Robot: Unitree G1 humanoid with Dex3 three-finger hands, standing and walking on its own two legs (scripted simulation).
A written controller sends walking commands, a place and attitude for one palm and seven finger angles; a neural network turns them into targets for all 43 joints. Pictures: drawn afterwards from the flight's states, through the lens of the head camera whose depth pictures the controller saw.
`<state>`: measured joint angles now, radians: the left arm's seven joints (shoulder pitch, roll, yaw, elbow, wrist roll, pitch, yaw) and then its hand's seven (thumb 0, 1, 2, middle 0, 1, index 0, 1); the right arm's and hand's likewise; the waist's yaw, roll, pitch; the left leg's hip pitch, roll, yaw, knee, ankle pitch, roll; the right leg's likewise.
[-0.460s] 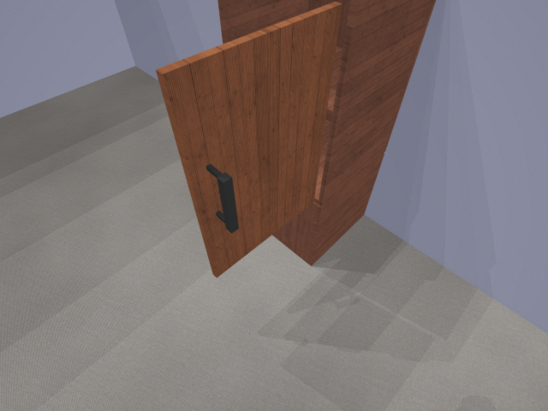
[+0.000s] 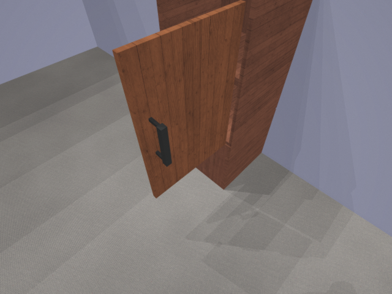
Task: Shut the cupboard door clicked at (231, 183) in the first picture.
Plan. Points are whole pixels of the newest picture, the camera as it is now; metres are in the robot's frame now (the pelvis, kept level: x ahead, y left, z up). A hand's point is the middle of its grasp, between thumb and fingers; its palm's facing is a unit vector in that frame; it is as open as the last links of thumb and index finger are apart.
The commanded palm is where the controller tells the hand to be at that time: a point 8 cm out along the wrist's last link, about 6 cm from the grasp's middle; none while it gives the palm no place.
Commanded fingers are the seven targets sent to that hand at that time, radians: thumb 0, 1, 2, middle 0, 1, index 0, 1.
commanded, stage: look at it before walking up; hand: left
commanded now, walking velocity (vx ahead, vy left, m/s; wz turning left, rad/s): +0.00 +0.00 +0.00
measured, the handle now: (160, 142) +0.51 +0.14 -0.04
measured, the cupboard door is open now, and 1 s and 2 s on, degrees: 88 88 88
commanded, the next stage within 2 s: walk to a spot facing it in 0.38 s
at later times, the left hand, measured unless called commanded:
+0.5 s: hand out of the picture +0.02 +0.19 -0.17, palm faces +0.02 -0.97 -0.26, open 7.4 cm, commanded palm none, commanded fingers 0.00 0.90 0.90 -0.20 -0.30 -0.20 -0.30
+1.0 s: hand out of the picture +0.07 +0.17 -0.18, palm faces -0.14 -0.94 -0.31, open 7.4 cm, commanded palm none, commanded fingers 0.00 0.90 0.90 -0.20 -0.30 -0.20 -0.30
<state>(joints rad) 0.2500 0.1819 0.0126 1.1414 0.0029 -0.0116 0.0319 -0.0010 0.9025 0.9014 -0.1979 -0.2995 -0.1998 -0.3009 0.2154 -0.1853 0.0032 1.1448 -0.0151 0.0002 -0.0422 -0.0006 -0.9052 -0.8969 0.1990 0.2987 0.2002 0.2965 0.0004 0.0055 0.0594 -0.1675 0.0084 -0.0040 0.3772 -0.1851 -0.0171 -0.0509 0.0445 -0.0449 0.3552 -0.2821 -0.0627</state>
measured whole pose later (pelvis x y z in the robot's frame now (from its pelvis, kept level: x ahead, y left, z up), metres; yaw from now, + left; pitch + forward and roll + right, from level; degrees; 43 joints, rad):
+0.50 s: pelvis +0.00 -0.01 +0.00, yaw +0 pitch -1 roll +1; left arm 0.23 0.21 0.01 1.13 0.00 -0.01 0.03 0.00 0.90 0.90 -0.20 -0.30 -0.20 -0.30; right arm 0.19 -0.22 0.00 1.14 -0.01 0.00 -0.04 0.00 -0.91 -0.90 0.20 0.30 0.20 0.30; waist 0.00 0.01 0.06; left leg -0.16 0.02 0.00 0.37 -0.19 -0.03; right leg -0.04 0.06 -0.04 0.34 -0.28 -0.07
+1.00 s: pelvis -0.02 -0.03 -0.02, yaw -13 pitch +0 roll +2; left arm 0.20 0.21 0.09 0.96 0.03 0.03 0.00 0.00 0.90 0.90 -0.20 -0.30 -0.20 -0.30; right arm 0.18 -0.22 -0.06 1.01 -0.02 0.05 -0.04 0.00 -0.90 -0.90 0.20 0.30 0.20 0.30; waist 0.02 0.03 0.11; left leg -0.38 0.10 0.09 0.85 -0.47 -0.05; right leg -0.30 0.04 -0.01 0.68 -0.39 -0.07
